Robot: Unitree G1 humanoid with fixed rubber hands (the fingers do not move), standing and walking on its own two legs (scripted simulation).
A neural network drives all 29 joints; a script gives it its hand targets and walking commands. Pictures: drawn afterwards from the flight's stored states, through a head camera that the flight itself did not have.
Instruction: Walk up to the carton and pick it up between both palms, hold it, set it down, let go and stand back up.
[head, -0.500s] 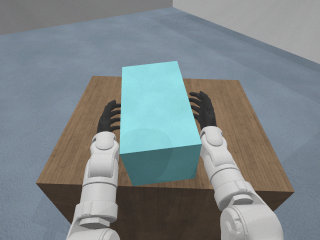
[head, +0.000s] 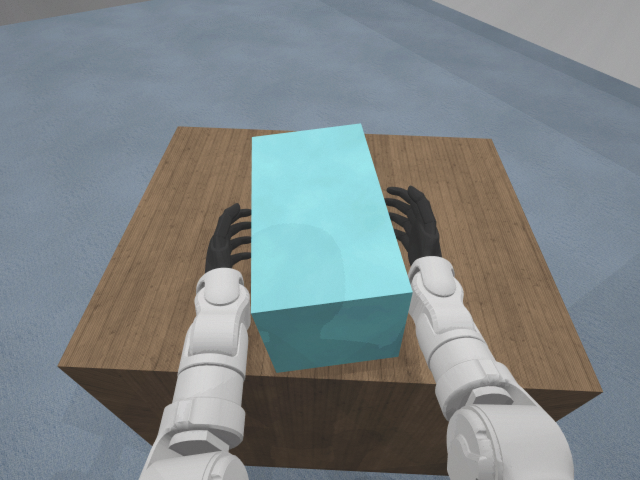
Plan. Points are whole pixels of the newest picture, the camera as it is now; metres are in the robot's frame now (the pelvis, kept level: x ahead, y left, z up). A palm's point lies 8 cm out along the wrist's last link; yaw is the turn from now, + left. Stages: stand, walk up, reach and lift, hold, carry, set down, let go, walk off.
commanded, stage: set down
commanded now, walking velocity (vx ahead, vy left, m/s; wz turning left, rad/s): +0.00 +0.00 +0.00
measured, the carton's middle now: (321, 240) +0.44 +0.00 +0.06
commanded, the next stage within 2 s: none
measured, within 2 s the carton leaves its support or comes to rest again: neither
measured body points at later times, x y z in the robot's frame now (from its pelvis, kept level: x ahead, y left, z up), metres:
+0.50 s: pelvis +0.00 -0.01 +0.00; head +0.06 -0.01 +0.44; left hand +0.39 +0.13 +0.04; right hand +0.43 -0.13 +0.06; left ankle -0.01 +0.14 -0.74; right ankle -0.02 -0.09 -0.74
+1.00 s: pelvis +0.01 -0.01 +0.00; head +0.10 -0.02 +0.44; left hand +0.40 +0.13 +0.02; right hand +0.45 -0.12 +0.03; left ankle -0.01 +0.14 -0.74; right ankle -0.02 -0.09 -0.74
